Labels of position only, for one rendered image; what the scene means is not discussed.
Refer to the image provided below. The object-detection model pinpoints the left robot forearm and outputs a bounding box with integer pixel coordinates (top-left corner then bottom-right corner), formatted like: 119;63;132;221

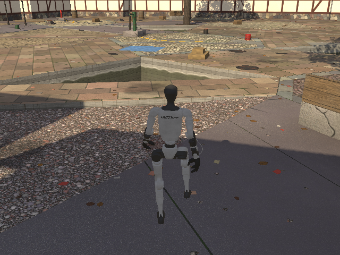
143;127;151;143

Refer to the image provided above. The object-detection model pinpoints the robot torso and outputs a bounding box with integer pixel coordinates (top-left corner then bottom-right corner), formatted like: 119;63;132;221
158;106;183;159

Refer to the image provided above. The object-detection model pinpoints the humanoid robot head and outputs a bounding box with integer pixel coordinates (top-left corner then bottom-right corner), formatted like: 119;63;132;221
161;84;180;111

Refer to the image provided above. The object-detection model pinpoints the left robot hand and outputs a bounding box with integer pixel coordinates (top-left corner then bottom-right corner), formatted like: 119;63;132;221
142;141;155;149

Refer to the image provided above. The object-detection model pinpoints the robot right upper arm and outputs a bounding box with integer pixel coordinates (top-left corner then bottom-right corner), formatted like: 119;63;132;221
182;108;194;139

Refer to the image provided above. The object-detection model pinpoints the right robot hand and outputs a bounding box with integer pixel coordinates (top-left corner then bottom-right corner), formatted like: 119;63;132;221
188;158;200;173

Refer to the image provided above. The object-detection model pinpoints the robot left upper arm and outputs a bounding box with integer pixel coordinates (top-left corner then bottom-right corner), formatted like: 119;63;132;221
145;107;159;135

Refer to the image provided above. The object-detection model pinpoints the right robot forearm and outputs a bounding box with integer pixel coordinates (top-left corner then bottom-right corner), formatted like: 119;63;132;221
189;131;199;159

